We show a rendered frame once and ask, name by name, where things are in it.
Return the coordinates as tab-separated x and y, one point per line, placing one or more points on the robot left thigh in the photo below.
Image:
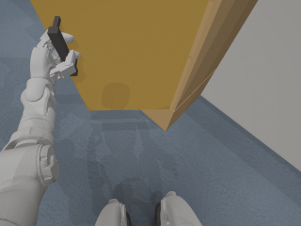
113	214

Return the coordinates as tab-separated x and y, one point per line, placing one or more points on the robot left forearm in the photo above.
37	125

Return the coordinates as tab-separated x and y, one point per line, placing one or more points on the robot left hand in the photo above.
49	66

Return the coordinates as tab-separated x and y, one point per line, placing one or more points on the robot right thigh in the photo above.
177	212

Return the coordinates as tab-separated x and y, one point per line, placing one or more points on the left robot upper arm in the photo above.
25	174

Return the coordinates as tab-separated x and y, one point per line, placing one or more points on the robot thigh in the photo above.
177	212
113	214

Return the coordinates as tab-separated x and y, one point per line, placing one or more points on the cupboard door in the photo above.
132	52

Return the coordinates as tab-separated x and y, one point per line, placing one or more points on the handle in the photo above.
59	43

